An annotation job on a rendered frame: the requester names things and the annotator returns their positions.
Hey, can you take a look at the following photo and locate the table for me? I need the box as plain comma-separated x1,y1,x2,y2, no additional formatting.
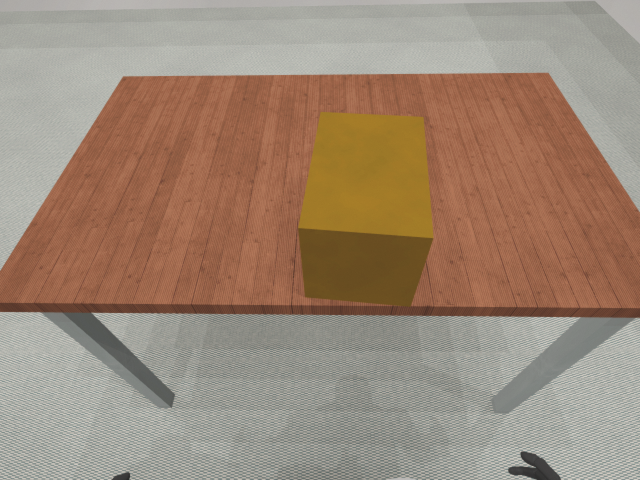
0,73,640,414

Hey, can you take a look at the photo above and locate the robot right hand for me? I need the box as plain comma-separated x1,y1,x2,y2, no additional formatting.
508,451,561,480

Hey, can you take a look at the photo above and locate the carton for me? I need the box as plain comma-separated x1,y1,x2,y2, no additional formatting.
298,112,434,307

